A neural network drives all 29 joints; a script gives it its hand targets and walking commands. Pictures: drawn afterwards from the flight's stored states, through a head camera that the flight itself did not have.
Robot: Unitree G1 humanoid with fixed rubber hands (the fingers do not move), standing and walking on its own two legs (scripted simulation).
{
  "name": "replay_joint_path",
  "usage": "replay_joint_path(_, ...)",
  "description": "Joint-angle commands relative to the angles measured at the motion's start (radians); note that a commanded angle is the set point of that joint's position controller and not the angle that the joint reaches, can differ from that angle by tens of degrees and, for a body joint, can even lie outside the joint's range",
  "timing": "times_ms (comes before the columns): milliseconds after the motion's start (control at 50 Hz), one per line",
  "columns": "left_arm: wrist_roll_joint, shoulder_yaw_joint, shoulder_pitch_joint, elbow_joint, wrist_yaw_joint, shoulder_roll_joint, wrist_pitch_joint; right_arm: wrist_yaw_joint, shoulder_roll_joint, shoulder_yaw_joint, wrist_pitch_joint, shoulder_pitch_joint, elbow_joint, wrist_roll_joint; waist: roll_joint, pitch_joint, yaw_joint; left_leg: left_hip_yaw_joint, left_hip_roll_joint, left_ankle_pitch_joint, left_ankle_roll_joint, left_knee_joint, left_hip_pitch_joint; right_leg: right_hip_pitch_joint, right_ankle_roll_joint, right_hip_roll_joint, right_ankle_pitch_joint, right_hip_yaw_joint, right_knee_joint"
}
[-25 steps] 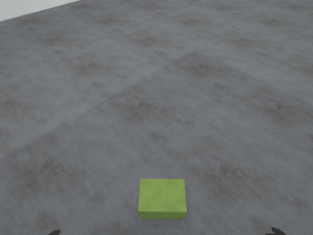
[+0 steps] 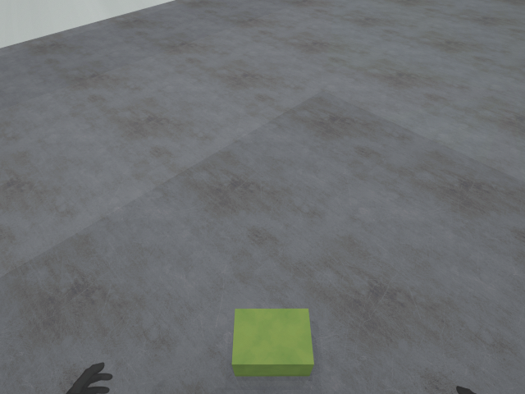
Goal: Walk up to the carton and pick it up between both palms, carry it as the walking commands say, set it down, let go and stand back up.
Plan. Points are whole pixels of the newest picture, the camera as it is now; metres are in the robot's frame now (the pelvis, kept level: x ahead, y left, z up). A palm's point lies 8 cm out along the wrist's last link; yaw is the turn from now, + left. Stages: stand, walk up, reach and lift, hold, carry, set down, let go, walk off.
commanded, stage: walk up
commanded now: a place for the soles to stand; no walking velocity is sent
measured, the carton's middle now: (271, 342) +0.42 +0.00 -0.70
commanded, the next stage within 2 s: reach and lift in 0.14 s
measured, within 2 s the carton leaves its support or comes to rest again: neither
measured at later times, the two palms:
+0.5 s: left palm (108, 378) +0.17 +0.28 -0.12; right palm (460, 392) +0.16 -0.29 -0.11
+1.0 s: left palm (154, 308) +0.32 +0.26 -0.17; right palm (403, 311) +0.32 -0.26 -0.16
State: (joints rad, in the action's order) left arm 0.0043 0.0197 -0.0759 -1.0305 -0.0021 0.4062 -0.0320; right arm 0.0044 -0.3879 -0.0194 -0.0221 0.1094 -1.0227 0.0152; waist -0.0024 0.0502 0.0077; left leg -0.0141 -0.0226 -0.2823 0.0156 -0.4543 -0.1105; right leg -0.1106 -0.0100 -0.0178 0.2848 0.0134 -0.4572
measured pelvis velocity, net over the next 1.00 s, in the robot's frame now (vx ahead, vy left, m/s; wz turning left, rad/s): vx -0.09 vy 0.00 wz -0.01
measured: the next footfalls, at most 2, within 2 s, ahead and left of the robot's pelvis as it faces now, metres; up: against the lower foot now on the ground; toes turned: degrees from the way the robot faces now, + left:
none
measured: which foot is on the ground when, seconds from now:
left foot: down 0.00-1.00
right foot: down 0.00-1.00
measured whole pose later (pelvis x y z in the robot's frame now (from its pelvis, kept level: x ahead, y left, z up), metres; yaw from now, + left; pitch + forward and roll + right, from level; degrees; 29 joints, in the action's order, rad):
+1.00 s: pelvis -0.09 +0.00 -0.08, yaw +0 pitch +25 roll +0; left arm -0.03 0.21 0.71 -0.74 0.02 0.36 0.29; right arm 0.03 -0.37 -0.19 0.29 -0.72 -0.71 -0.05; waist -0.01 0.12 0.01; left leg 0.00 -0.01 -0.34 0.01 -1.01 -1.11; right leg -1.11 -0.02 -0.01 0.33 -0.02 -1.01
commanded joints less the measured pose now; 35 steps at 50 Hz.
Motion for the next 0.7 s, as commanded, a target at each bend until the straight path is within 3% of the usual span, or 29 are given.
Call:
replay_joint_path(0,-0.004,0.034,0.028,0.037,-0.006,0.190,-0.013,-0.001,-0.189,-0.033,-0.015,-0.072,0.043,-0.007,0.054,-0.089,-0.013,0.095,-0.102,0.279,-0.065,0.090,-0.004,0.039,0.057,-0.093,-0.268,-0.078,0.055)
replay_joint_path(40,0.004,0.026,0.040,0.059,-0.006,0.167,-0.013,-0.007,-0.197,-0.032,-0.010,-0.078,0.052,0.002,-0.018,-0.084,-0.012,0.071,-0.086,0.207,-0.060,0.077,-0.024,0.038,0.067,-0.108,-0.272,-0.122,0.094)
replay_joint_path(60,0.008,0.045,0.057,0.061,-0.005,0.209,-0.011,-0.003,-0.199,-0.044,-0.008,-0.028,0.045,0.002,0.009,-0.053,-0.005,0.064,-0.069,0.210,-0.056,0.058,-0.018,0.009,0.087,-0.115,-0.242,-0.124,0.075)
replay_joint_path(120,0.001,0.034,0.051,0.038,-0.008,0.191,-0.011,-0.002,-0.217,-0.041,-0.005,-0.054,0.029,0.008,-0.016,0.001,-0.002,0.088,-0.086,0.198,-0.066,0.097,-0.009,-0.035,0.064,-0.098,-0.211,-0.102,0.107)
replay_joint_path(140,-0.016,0.062,0.253,0.389,0.041,0.053,0.064,0.012,-0.064,-0.096,0.035,-0.214,0.380,0.009,-0.045,0.055,0.023,0.017,0.035,0.149,0.009,0.000,-0.159,-0.278,0.023,0.040,-0.135,0.017,0.045)
replay_joint_path(160,0.007,0.080,0.184,0.485,0.052,0.102,0.094,0.018,-0.096,-0.108,0.080,-0.129,0.495,0.029,-0.038,0.057,0.065,0.005,0.046,0.138,-0.002,-0.017,-0.096,-0.208,0.016,0.053,-0.150,0.019,0.053)
replay_joint_path(220,0.073,0.202,0.024,0.426,0.060,0.130,0.188,0.035,-0.138,-0.121,0.166,-0.005,0.434,0.038,0.021,-0.042,0.008,-0.026,0.053,0.255,0.016,-0.038,-0.123,-0.127,0.021,0.032,-0.341,0.026,-0.016)
replay_joint_path(240,0.080,0.174,-0.039,0.412,0.056,0.091,0.215,0.039,-0.120,-0.117,0.196,0.024,0.439,0.018,0.019,-0.052,-0.012,-0.010,0.042,0.246,0.002,-0.026,-0.145,-0.130,0.023,0.054,-0.283,0.038,-0.027)
replay_joint_path(260,0.086,0.192,0.032,0.468,0.047,0.104,0.219,0.041,-0.152,-0.166,0.204,-0.016,0.467,0.050,0.026,-0.145,0.023,-0.013,0.042,0.279,0.021,-0.047,-0.142,-0.154,0.031,0.067,-0.331,0.034,-0.046)
replay_joint_path(280,0.105,0.236,-0.005,0.452,0.042,0.109,0.232,0.042,-0.144,-0.149,0.214,-0.024,0.486,0.054,0.053,-0.145,-0.017,-0.019,0.060,0.215,0.007,-0.053,-0.169,-0.126,0.025,0.053,-0.297,0.019,-0.052)
replay_joint_path(300,0.100,0.208,-0.024,0.433,0.044,0.085,0.253,0.041,-0.108,-0.160,0.232,0.009,0.497,0.040,-0.007,-0.139,0.009,-0.013,0.061,0.195,0.001,-0.053,-0.159,-0.152,0.004,0.068,-0.264,0.029,-0.067)
replay_joint_path(320,0.078,0.182,0.000,0.481,0.043,0.085,0.249,0.045,-0.073,-0.129,0.230,0.021,0.472,0.004,0.036,-0.168,-0.004,-0.014,0.067,0.209,-0.002,-0.083,-0.157,-0.151,0.007,0.071,-0.263,0.014,-0.086)
replay_joint_path(340,0.051,0.153,0.061,0.529,0.049,0.041,0.232,0.047,-0.103,-0.158,0.220,-0.101,0.553,0.036,0.013,-0.154,0.010,-0.002,0.044,0.179,0.008,-0.125,-0.185,-0.217,0.004,0.070,-0.194,0.017,-0.118)
replay_joint_path(360,0.070,0.178,0.142,0.565,0.049,0.059,0.230,0.042,-0.127,-0.193,0.221,-0.122,0.537,0.052,0.068,-0.182,0.028,-0.008,0.045,0.217,0.021,-0.153,-0.178,-0.235,-0.009,0.073,-0.219,0.012,-0.133)
replay_joint_path(380,0.085,0.226,0.166,0.568,0.049,0.102,0.230,0.042,-0.084,-0.159,0.221,-0.171,0.595,0.007,0.038,-0.216,-0.025,-0.007,0.054,0.187,0.007,-0.184,-0.238,-0.252,-0.027,0.064,-0.215,-0.002,-0.153)
replay_joint_path(400,0.026,0.182,0.181,0.537,0.058,0.068,0.233,0.048,-0.084,-0.149,0.222,-0.220,0.581,0.015,-0.059,-0.216,0.000,0.006,0.042,0.127,-0.007,-0.199,-0.250,-0.281,-0.033,0.069,-0.150,0.000,-0.175)
replay_joint_path(420,0.028,0.183,0.208,0.553,0.052,0.061,0.249,0.051,-0.112,-0.159,0.235,-0.209,0.543,0.017,0.031,-0.213,-0.003,0.003,0.041,0.137,0.017,-0.221,-0.280,-0.322,-0.019,0.057,-0.142,0.000,-0.224)
replay_joint_path(440,-0.006,0.136,0.281,0.580,0.058,0.028,0.258,0.046,-0.082,-0.149,0.240,-0.285,0.606,-0.020,0.014,-0.228,0.010,-0.002,0.036,0.135,0.022,-0.253,-0.305,-0.346,-0.021,0.072,-0.151,0.005,-0.248)
replay_joint_path(460,0.030,0.197,0.333,0.580,0.055,0.101,0.248,0.043,-0.088,-0.160,0.242,-0.321,0.612,-0.013,0.016,-0.259,-0.029,-0.006,0.047,0.135,0.018,-0.263,-0.301,-0.352,-0.033,0.066,-0.152,0.016,-0.256)
replay_joint_path(480,0.036,0.171,0.342,0.533,0.046,0.083,0.273,0.036,-0.121,-0.175,0.259,-0.332,0.595,-0.004,-0.024,-0.299,-0.008,0.005,0.041,0.098,0.021,-0.279,-0.308,-0.346,-0.016,0.065,-0.130,0.011,-0.274)
replay_joint_path(500,0.008,0.174,0.351,0.553,0.052,0.082,0.273,0.041,-0.108,-0.155,0.270,-0.335,0.558,-0.013,0.006,-0.333,0.006,-0.001,0.043,0.120,0.014,-0.302,-0.338,-0.372,-0.027,0.065,-0.144,0.001,-0.316)
replay_joint_path(520,0.048,0.249,0.380,0.582,0.049,0.128,0.267,0.032,-0.111,-0.164,0.260,-0.401,0.646,-0.013,-0.003,-0.368,-0.063,-0.031,0.052,0.108,0.011,-0.324,-0.349,-0.353,-0.026,0.055,-0.135,-0.010,-0.287)
replay_joint_path(540,0.009,0.189,0.357,0.526,0.044,0.077,0.288,0.025,-0.138,-0.187,0.278,-0.354,0.559,-0.006,-0.029,-0.380,0.002,0.001,0.053,0.209,0.026,-0.331,-0.375,-0.378,-0.017,0.072,-0.231,0.000,-0.330)
replay_joint_path(580,0.008,0.222,0.444,0.561,0.042,0.104,0.296,0.026,-0.116,-0.165,0.282,-0.417,0.566,-0.051,0.079,-0.483,-0.036,-0.007,0.050,0.235,0.032,-0.364,-0.309,-0.387,-0.010,0.051,-0.231,-0.010,-0.349)
replay_joint_path(600,0.006,0.190,0.533,0.524,0.039,0.119,0.299,0.023,-0.148,-0.180,0.284,-0.542,0.583,-0.038,0.038,-0.428,0.016,-0.003,0.042,0.107,0.022,-0.348,-0.403,-0.422,-0.019,0.054,-0.166,-0.001,-0.354)
replay_joint_path(620,0.009,0.209,0.503,0.498,0.041,0.088,0.307,0.020,-0.131,-0.161,0.308,-0.537,0.557,-0.019,-0.061,-0.427,-0.021,-0.025,0.056,0.124,0.018,-0.355,-0.472,-0.383,-0.027,0.062,-0.185,-0.006,-0.350)
replay_joint_path(640,0.024,0.206,0.466,0.445,0.043,0.082,0.334,0.022,-0.108,-0.174,0.325,-0.506,0.485,-0.032,0.030,-0.398,-0.003,-0.020,0.054,0.102,0.029,-0.348,-0.464,-0.447,-0.013,0.050,-0.133,-0.012,-0.336)
replay_joint_path(660,0.007,0.202,0.574,0.504,0.033,0.104,0.334,0.025,-0.129,-0.173,0.327,-0.577,0.521,-0.047,0.030,-0.491,-0.015,0.001,0.052,0.116,0.027,-0.353,-0.404,-0.475,-0.021,0.068,-0.125,0.015,-0.358)
replay_joint_path(680,-0.006,0.183,0.603,0.482,0.024,0.080,0.335,0.034,-0.187,-0.218,0.320,-0.628,0.497,0.001,-0.022,-0.453,0.020,0.018,0.037,0.108,0.037,-0.345,-0.416,-0.523,-0.022,0.068,-0.115,0.022,-0.362)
